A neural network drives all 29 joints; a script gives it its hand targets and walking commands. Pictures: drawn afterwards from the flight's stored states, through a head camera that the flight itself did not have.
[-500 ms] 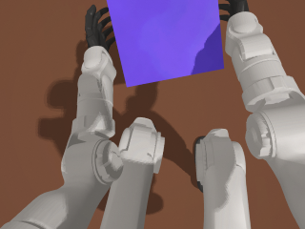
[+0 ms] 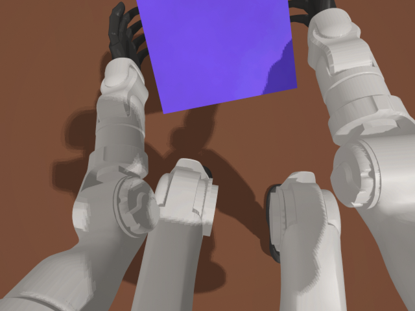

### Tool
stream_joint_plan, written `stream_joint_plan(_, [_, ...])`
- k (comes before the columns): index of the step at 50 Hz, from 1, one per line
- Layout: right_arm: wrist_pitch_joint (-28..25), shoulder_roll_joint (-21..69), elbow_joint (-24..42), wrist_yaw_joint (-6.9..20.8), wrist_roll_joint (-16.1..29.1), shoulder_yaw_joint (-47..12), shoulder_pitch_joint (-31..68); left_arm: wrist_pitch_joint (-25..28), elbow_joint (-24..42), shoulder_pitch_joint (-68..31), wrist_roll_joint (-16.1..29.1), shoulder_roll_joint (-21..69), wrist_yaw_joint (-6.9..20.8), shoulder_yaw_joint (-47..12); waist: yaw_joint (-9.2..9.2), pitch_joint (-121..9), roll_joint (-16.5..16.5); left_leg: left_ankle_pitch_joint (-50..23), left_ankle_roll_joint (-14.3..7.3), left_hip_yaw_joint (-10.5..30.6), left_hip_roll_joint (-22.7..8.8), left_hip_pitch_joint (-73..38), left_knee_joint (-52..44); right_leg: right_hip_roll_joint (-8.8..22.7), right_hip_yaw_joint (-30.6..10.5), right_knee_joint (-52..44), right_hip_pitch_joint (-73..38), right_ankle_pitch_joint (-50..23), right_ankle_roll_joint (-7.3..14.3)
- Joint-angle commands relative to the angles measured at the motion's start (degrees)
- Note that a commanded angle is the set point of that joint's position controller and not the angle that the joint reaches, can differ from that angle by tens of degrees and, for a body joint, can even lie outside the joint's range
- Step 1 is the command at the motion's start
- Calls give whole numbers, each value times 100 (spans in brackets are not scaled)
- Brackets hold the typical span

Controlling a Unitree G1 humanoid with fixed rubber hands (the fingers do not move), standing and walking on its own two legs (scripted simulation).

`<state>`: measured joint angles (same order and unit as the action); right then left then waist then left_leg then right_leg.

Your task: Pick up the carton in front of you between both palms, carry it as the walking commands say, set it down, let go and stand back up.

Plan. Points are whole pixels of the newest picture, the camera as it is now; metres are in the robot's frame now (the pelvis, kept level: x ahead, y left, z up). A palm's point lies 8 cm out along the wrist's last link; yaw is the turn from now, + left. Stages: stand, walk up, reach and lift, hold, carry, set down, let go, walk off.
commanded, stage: set down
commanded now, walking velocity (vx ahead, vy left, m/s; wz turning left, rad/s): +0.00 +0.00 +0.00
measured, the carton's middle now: (221, 46) +0.53 +0.06 -0.25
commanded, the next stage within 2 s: let go in 1.82 s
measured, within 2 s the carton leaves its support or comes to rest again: rests again in 0.10 s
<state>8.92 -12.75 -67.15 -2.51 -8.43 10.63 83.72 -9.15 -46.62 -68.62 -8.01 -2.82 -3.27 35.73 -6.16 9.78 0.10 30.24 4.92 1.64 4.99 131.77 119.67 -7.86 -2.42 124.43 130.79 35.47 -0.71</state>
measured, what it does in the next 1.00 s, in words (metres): stands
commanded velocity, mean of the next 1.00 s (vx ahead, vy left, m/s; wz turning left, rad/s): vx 0.00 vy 0.00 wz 0.00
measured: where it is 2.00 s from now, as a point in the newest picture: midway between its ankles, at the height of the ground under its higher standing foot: (236, 225)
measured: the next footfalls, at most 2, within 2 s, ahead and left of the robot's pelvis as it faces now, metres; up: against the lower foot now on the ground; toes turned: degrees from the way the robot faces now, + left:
none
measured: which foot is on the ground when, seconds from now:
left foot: down 0.00-1.00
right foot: down 0.00-1.00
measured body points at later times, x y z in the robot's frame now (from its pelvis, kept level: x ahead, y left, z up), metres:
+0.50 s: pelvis +0.01 +0.00 -0.01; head +0.37 -0.03 +0.26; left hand +0.51 +0.20 -0.17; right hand +0.57 -0.10 -0.19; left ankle +0.12 +0.13 -0.35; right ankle +0.09 -0.11 -0.35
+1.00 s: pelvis -0.01 +0.00 +0.00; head +0.33 +0.00 +0.29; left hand +0.48 +0.24 -0.14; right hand +0.57 -0.13 -0.13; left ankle +0.12 +0.12 -0.35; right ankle +0.09 -0.10 -0.35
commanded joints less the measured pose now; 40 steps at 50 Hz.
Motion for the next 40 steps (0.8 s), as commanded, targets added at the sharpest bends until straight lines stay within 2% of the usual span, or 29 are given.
stream_joint_plan(1, [-102,3674,13,959,69,-777,1504,-115,-571,-2576,184,3646,1202,-1994,135,-4512,478,-1481,-118,-560,185,-2338,-537,36,138,-1307,-1770,-1427,274])
stream_joint_plan(13, [-109,3473,-133,1034,-63,-728,1043,-9,-806,-2165,87,3219,1173,-1644,136,-4147,598,-1646,-177,-510,191,-2066,-383,88,6,-1193,-1749,-1800,281])
stream_joint_plan(21, [-219,3097,-56,962,-8,-857,1042,124,-971,-1864,82,2898,1077,-1484,29,-4102,631,-1727,-153,-536,143,-1975,-286,145,-72,-1116,-1965,-1987,234])
stream_joint_plan(24, [-322,2199,-25,772,58,-822,987,258,-1139,-1469,98,2144,870,-1212,-72,-4185,618,-1672,-70,-626,61,-2166,-273,223,-60,-1098,-2188,-1907,169])
stream_joint_plan(26, [-439,635,-34,428,151,-645,688,461,-1381,-796,152,684,515,-794,-147,-4246,612,-1671,10,-688,-44,-2385,-261,351,-59,-1110,-2421,-1854,89])
stream_joint_plan(28, [-568,-1060,43,-18,459,-666,499,757,-1310,-396,458,-1041,20,-654,-193,-4366,578,-1711,85,-690,-162,-2540,-271,504,-132,-1094,-2539,-1791,27])
stream_joint_plan(30, [-669,-1295,226,-172,914,-891,897,1029,-1129,-683,857,-1453,-264,-852,-244,-4675,623,-1972,35,-628,-259,-2586,-274,543,-241,-1033,-2584,-1917,10])
stream_joint_plan(33, [-811,-1369,684,-168,1535,-1367,1395,1220,-977,-1164,1540,-1606,-316,-1391,-285,-5025,837,-2301,-110,-524,-374,-2553,-205,613,-287,-934,-2792,-2213,18])
stream_joint_plan(36, [-834,-1397,1043,-118,1943,-1716,1776,1226,-890,-1428,2119,-1569,-254,-1950,-346,-5461,929,-2369,-174,-472,-437,-2811,-227,655,-237,-883,-3124,-2060,65])
stream_joint_plan(40, [-672,-1736,1086,-99,2123,-1767,1858,1083,-697,-1382,2433,-1837,-383,-2153,-432,-6135,942,-2031,-173,-535,-458,-3247,-367,704,-97,-892,-3622,-1559,99])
